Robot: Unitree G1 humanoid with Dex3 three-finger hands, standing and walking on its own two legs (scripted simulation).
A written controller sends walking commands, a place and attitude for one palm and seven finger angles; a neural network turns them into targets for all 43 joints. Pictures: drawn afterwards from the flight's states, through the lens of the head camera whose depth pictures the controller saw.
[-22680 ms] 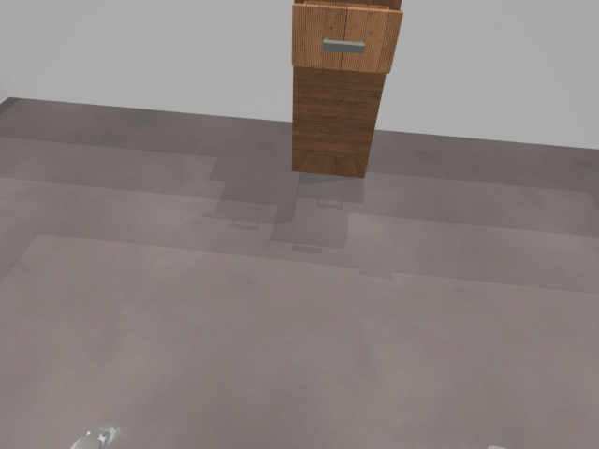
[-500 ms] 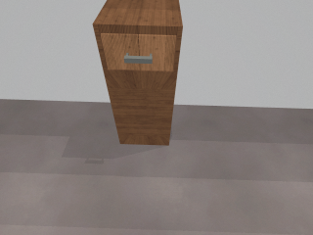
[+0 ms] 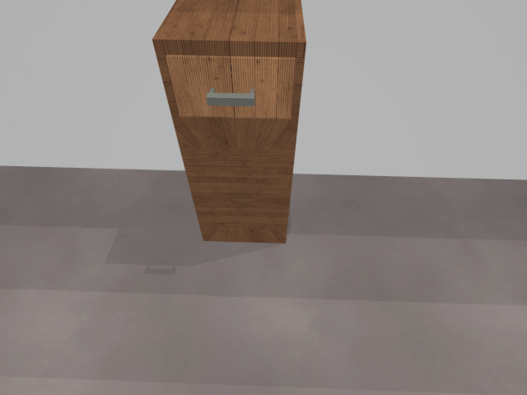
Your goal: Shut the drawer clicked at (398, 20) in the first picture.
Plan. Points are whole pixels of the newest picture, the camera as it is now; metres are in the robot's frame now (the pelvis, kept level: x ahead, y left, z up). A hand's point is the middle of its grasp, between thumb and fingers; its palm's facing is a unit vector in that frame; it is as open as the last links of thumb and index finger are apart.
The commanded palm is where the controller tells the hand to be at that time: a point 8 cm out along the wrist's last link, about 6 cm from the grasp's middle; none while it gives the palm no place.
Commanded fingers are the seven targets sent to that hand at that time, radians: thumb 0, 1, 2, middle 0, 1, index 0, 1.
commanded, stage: look to check the result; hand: left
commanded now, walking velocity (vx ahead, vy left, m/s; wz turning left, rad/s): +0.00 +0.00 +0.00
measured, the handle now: (231, 95) +0.83 +0.14 +0.00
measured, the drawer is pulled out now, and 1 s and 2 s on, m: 0.00 0.00 0.00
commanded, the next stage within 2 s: stand and wait in 0.14 s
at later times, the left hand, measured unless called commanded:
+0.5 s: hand out of the picture +0.01 +0.17 -0.17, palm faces +0.04 -0.98 -0.21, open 7.4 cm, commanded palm none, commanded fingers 0.00 0.90 0.90 -0.20 -0.30 -0.20 -0.30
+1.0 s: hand out of the picture +0.05 +0.19 -0.17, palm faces +0.02 -0.97 -0.25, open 7.4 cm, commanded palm none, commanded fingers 0.00 0.90 0.90 -0.20 -0.30 -0.20 -0.30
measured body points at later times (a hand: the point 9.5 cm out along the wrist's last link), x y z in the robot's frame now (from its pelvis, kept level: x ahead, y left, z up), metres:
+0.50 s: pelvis +0.01 -0.01 +0.00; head +0.03 -0.01 +0.45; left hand +0.01 +0.22 -0.16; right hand +0.00 -0.23 -0.16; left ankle +0.02 +0.12 -0.74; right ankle +0.00 -0.10 -0.74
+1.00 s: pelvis +0.01 -0.01 +0.00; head +0.03 -0.01 +0.45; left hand +0.05 +0.24 -0.15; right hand +0.04 -0.25 -0.16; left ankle +0.02 +0.12 -0.74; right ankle +0.00 -0.10 -0.74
